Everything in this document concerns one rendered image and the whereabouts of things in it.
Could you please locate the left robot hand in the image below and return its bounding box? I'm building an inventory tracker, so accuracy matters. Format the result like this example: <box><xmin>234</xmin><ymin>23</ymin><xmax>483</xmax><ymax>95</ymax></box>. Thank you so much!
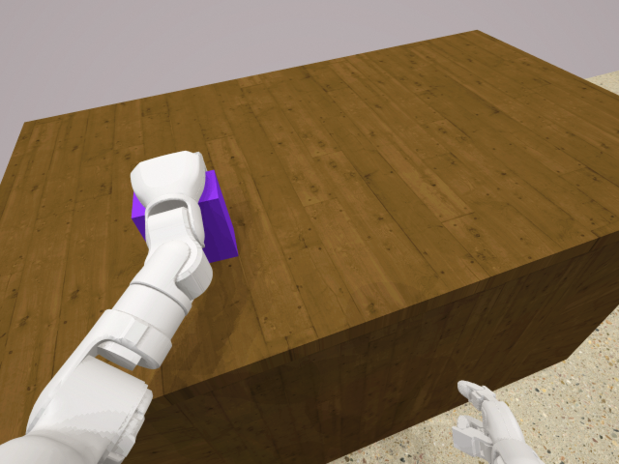
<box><xmin>131</xmin><ymin>151</ymin><xmax>207</xmax><ymax>248</ymax></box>

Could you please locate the table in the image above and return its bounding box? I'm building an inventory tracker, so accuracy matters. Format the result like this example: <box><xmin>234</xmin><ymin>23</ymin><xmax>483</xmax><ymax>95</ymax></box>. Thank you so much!
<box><xmin>0</xmin><ymin>30</ymin><xmax>619</xmax><ymax>464</ymax></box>

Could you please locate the left robot forearm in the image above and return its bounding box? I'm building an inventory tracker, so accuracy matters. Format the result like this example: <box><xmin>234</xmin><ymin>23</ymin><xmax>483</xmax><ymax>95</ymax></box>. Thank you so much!
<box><xmin>25</xmin><ymin>193</ymin><xmax>213</xmax><ymax>435</ymax></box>

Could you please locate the right robot forearm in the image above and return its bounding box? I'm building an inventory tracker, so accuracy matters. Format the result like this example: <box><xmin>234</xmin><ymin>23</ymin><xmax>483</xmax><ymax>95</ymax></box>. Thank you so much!
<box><xmin>491</xmin><ymin>439</ymin><xmax>545</xmax><ymax>464</ymax></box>

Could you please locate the robot left upper arm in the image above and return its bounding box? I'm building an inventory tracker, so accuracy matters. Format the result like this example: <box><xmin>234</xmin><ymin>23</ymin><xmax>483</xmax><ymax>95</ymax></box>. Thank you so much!
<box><xmin>0</xmin><ymin>355</ymin><xmax>153</xmax><ymax>464</ymax></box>

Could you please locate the right robot hand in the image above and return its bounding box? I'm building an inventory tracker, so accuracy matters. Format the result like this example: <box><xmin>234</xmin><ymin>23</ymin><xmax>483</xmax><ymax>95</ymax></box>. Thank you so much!
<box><xmin>452</xmin><ymin>381</ymin><xmax>526</xmax><ymax>464</ymax></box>

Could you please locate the sponge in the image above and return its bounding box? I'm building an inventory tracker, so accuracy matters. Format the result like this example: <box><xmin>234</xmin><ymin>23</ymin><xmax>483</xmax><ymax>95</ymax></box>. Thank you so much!
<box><xmin>132</xmin><ymin>170</ymin><xmax>238</xmax><ymax>263</ymax></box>

